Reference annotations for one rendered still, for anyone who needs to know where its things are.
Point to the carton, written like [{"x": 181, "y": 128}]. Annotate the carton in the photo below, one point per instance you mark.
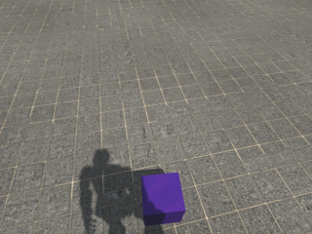
[{"x": 162, "y": 199}]

